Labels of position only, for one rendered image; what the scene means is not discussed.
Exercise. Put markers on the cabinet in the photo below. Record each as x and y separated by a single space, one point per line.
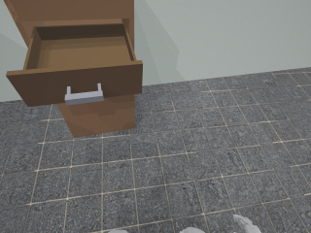
114 113

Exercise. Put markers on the handle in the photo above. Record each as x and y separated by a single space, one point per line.
83 97

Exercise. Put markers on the right robot hand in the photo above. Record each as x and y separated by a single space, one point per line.
245 224

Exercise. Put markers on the drawer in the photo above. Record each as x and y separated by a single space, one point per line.
80 56

